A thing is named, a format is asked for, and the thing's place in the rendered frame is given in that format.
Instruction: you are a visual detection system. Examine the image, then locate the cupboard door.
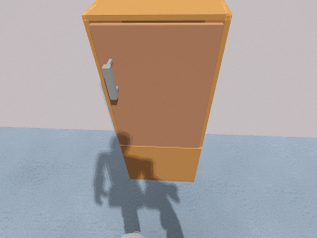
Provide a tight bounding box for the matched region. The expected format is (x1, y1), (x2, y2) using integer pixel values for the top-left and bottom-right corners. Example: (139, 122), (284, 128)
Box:
(89, 22), (224, 149)

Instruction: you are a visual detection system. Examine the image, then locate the handle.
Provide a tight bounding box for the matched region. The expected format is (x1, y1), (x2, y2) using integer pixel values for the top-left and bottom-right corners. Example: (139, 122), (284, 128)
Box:
(102, 59), (119, 100)

